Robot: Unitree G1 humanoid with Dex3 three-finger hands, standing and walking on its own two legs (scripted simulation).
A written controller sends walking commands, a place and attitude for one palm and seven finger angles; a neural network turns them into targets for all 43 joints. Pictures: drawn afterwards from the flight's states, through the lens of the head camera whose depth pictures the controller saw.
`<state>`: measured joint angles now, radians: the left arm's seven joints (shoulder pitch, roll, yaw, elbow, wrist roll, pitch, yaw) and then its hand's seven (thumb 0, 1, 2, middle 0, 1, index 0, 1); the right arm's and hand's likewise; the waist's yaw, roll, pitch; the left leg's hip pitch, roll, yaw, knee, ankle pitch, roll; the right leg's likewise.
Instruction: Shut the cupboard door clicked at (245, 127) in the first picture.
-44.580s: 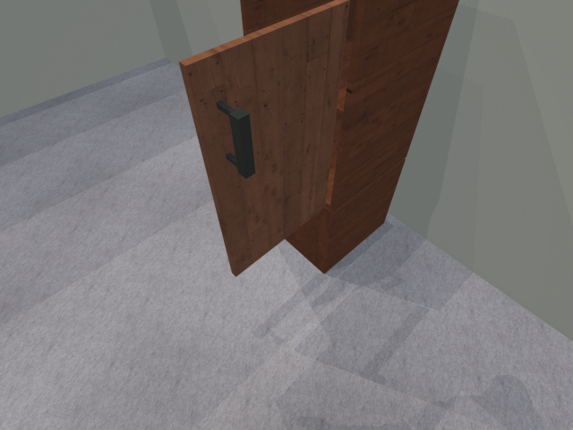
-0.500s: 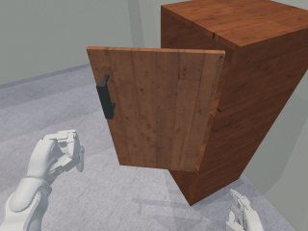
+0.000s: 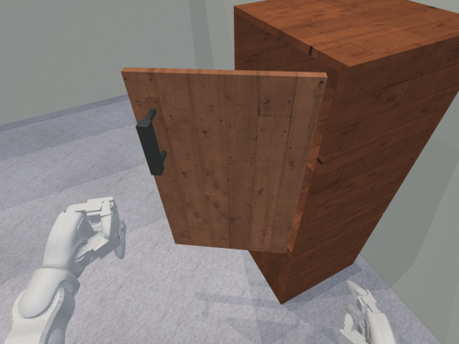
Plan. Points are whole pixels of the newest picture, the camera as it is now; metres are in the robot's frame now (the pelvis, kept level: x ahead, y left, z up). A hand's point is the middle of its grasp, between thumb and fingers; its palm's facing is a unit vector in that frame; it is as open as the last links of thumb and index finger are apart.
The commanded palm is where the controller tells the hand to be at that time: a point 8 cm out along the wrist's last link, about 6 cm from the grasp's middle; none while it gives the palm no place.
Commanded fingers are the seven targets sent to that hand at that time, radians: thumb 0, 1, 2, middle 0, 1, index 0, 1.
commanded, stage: bring the fist close to the handle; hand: left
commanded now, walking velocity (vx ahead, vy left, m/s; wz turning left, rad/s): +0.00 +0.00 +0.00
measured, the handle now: (154, 142) +0.46 +0.20 +0.12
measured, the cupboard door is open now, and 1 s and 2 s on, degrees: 57 57 51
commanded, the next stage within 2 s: push the door shut along its arc in 1.28 s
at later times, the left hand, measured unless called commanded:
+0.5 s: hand (138, 200) +0.31 +0.18 +0.13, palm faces -0.01 -1.00 -0.04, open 3.1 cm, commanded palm +0.28 +0.23 +0.13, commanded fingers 0.00 0.90 0.90 -1.30 -1.50 -1.30 -1.50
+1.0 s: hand (150, 175) +0.35 +0.17 +0.13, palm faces -0.01 -1.00 -0.03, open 3.1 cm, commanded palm +0.32 +0.22 +0.13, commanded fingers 0.00 0.90 0.90 -1.30 -1.50 -1.30 -1.50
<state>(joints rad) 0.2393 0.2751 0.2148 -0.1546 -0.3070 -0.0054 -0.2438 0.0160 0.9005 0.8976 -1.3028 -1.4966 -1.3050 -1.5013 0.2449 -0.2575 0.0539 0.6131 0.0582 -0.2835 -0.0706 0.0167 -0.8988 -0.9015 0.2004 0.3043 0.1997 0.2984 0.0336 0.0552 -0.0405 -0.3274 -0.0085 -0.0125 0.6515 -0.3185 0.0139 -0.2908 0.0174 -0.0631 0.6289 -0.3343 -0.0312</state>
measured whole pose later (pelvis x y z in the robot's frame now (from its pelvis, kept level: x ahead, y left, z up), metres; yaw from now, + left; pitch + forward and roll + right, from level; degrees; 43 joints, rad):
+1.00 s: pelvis +0.01 +0.01 +0.00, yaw -1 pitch +1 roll +0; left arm -0.22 0.26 0.18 0.22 -0.23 0.02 -0.16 0.02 0.90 0.90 -1.30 -1.50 -1.30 -1.50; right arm 0.24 -0.25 0.05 0.62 0.06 -0.15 -0.05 0.02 -0.90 -0.90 0.20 0.30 0.20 0.30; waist 0.00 0.04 -0.04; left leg -0.33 -0.02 0.02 0.61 -0.31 0.03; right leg -0.30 0.01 -0.03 0.60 -0.33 -0.02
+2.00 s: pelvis +0.00 +0.01 +0.00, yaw +1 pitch +4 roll +0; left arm -0.60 0.33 0.15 0.73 -0.23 -0.12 -0.29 0.02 0.90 0.90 -1.32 -1.50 -1.33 -1.50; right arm 0.28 -0.28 0.04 0.68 0.06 -0.12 -0.07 0.01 -0.90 -0.90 0.20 0.30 0.20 0.30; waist -0.03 0.04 -0.02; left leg -0.42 -0.03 -0.02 0.65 -0.31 0.03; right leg -0.38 0.00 -0.07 0.64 -0.33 -0.02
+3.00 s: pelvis +0.00 +0.01 -0.02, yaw -1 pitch +15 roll -1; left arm -1.15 0.50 0.19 1.28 -0.16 -0.20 -0.48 -0.01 0.81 0.90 -1.30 -1.50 -1.32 -1.50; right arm 0.38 -0.31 0.02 0.73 0.02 -0.09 -0.06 0.01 -0.90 -0.90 0.20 0.30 0.20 0.30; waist -0.19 0.04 -0.05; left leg -0.71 0.00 -0.01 0.79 -0.36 0.02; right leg -0.67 0.02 -0.06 0.75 -0.36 -0.03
